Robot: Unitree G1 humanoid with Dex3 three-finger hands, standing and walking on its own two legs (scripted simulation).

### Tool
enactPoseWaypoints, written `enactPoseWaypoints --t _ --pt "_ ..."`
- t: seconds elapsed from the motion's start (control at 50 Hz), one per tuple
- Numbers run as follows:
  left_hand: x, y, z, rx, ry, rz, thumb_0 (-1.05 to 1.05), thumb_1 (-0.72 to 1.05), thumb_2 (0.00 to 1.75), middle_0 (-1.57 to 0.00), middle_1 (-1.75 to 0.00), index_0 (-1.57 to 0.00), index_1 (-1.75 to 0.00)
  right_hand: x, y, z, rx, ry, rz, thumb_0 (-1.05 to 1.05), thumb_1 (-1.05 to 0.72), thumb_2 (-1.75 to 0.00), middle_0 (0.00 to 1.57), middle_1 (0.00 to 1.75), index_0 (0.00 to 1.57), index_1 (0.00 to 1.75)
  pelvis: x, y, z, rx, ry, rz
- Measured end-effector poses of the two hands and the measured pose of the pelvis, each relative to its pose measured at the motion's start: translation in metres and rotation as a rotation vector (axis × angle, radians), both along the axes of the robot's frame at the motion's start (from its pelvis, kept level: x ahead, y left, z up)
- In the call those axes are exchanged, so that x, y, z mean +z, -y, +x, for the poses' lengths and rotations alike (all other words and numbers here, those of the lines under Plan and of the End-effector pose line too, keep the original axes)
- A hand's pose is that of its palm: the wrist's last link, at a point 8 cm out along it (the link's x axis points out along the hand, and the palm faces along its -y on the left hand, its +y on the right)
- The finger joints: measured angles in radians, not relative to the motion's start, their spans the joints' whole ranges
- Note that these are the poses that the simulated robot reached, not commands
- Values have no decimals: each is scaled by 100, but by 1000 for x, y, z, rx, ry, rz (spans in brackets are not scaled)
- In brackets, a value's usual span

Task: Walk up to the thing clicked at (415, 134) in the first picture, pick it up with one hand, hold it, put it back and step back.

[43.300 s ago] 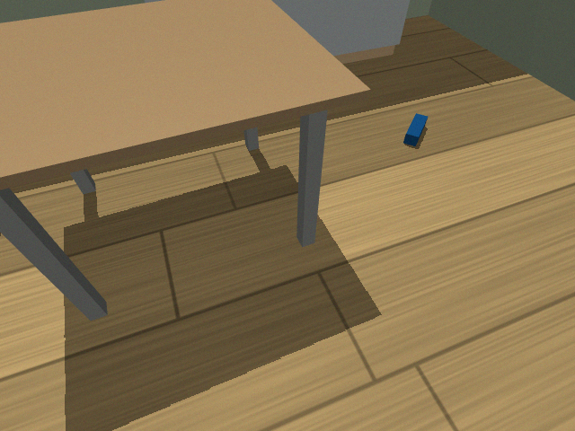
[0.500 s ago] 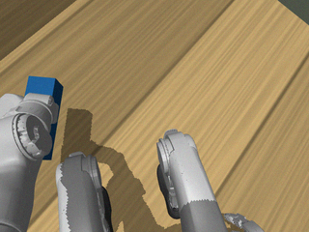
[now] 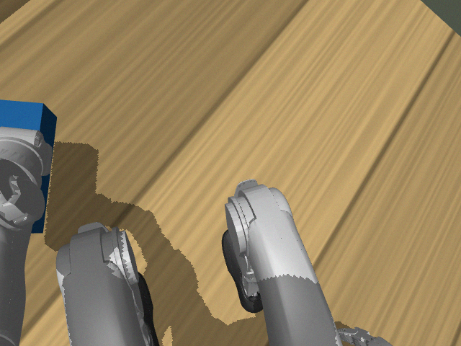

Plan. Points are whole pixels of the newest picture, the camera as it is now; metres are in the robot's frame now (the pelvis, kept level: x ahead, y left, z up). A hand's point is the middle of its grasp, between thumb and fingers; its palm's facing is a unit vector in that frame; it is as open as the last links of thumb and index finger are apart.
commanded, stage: lower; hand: left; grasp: from above
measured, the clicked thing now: (20, 168) +0.46 +0.27 -0.20
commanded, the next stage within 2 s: rest in 0.28 s
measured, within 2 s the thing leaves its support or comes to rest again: rests again in 0.96 s
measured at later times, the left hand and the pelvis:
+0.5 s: hand (28, 167) +0.46 +0.26 -0.20, palm faces -0.05 -0.47 -0.88, open 10.0 cm; pelvis +0.00 +0.00 +0.00, yaw -2 degrees
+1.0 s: hand (38, 171) +0.46 +0.26 -0.25, palm faces +0.02 -0.49 -0.87, open 10.0 cm; pelvis +0.01 +0.01 -0.02, yaw -2 degrees
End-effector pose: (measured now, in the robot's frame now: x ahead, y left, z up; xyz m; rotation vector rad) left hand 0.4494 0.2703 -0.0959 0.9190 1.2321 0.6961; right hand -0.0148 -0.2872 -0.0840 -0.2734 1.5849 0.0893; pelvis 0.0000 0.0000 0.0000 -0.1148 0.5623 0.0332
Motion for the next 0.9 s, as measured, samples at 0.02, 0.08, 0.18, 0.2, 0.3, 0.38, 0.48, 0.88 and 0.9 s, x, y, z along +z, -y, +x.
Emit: enactPoseWaypoints --t 0.02,0.08,0.18,0.2,0.3,0.38,0.48,0.88,0.9 --pt "0 0 1 -4 1 3 -1 -2 53 -76 -40 -74 -44 1 -1 0 -1 -1 3 1 -92 -91 20 30 20 29 0 0 0 0 -1 -2" --pt "-1 0 4 -9 0 6 -1 -1 53 -76 -40 -74 -44 3 -3 0 -1 3 10 1 -92 -90 20 30 20 29 0 -1 1 -2 0 -6" --pt "-8 3 6 11 -6 -12 -1 -1 52 -75 -40 -74 -44 10 -5 1 7 11 13 0 -92 -90 20 30 20 29 0 -1 2 -6 6 -15" --pt "-10 3 6 13 -9 -17 -1 0 52 -75 -40 -74 -44 11 -5 1 11 10 13 0 -92 -90 20 30 20 29 0 -1 2 -7 7 -16" --pt "-24 6 6 14 -19 -25 -1 0 52 -75 -39 -74 -43 17 -5 -1 30 -7 16 0 -92 -90 20 30 20 29 0 -2 1 -11 16 -26" --pt "-34 6 6 6 -22 -11 -1 0 52 -75 -39 -74 -43 19 -5 -4 38 -28 23 0 -92 -90 20 30 20 29 -2 -2 0 -12 24 -32" --pt "-45 5 5 13 -24 11 -1 0 52 -75 -39 -74 -43 18 -6 -7 49 -57 46 0 -92 -90 20 30 20 29 -3 -3 0 -13 30 -36" --pt "-90 10 10 73 -12 -22 -1 1 51 -75 -38 -73 -42 3 -17 9 132 -104 117 0 -92 -91 20 30 20 29 -16 -6 6 -5 70 -61" --pt "-91 8 10 74 -10 -13 -1 1 51 -75 -38 -73 -43 2 -18 11 134 -102 121 0 -92 -91 20 30 20 29 -16 -7 7 -5 70 -62"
